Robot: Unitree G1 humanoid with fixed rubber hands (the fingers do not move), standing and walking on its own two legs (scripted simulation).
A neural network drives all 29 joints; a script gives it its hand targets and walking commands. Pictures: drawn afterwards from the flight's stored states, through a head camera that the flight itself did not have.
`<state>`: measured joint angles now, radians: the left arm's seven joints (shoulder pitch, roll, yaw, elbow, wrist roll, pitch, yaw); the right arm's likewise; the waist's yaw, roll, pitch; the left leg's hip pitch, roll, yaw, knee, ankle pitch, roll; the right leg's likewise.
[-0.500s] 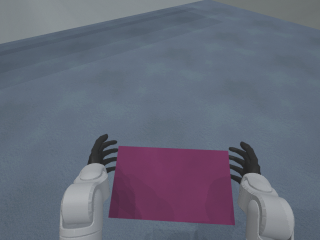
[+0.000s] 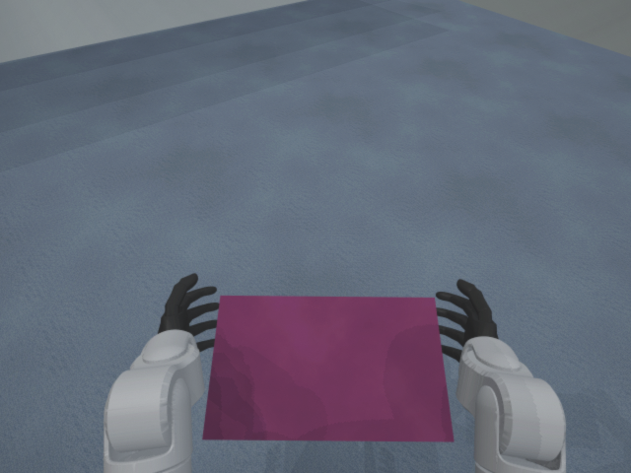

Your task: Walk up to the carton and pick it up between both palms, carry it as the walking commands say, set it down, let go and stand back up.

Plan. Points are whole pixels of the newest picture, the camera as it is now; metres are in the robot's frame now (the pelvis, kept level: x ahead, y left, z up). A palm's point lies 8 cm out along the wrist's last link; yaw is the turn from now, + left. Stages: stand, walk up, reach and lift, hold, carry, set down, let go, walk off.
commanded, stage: carry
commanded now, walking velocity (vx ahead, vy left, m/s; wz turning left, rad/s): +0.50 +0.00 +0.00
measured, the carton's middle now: (325, 372) +0.26 +0.00 -0.01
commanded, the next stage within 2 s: none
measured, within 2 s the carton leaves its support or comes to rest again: neither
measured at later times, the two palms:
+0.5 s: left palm (248, 157) +0.58 +0.13 +0.09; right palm (437, 160) +0.61 -0.19 +0.08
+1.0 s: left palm (254, 64) +0.94 +0.17 +0.09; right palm (394, 69) +0.94 -0.16 +0.10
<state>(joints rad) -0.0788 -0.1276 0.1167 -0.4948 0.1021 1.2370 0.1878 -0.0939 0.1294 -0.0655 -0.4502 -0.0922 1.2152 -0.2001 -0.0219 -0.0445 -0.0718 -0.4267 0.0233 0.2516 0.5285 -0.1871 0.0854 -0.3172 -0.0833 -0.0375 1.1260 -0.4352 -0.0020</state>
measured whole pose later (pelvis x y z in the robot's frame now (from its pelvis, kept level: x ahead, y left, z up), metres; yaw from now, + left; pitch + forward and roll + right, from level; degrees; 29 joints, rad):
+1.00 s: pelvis +0.69 +0.01 +0.01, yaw +0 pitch +5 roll +1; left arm -0.07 -0.13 0.10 -0.49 0.12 1.21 0.18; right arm -0.08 0.13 -0.07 -0.46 -0.10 1.20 -0.19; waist -0.03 -0.03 -0.07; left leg -0.35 0.02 0.26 0.47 -0.21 0.08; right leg -0.40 -0.08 -0.05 1.16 -0.38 0.01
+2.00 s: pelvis +1.29 +0.04 +0.00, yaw +21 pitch +4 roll +0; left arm -0.06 -0.13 0.08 -0.52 0.11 1.17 0.19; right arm -0.07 0.13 -0.08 -0.49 -0.10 1.16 -0.17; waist -0.02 -0.02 0.05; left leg -0.41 -0.09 0.14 0.52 -0.19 0.15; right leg -0.54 -0.12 -0.02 1.16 -0.47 0.09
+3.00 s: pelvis +1.40 +0.00 +0.01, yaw +28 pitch +3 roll +0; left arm -0.07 -0.13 0.09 -0.46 0.11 1.21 0.18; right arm -0.07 0.13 -0.08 -0.47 -0.11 1.22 -0.19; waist -0.01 0.01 -0.14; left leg -0.28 0.01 0.00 0.53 -0.31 0.00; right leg -0.32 -0.04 -0.15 0.53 -0.27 -0.03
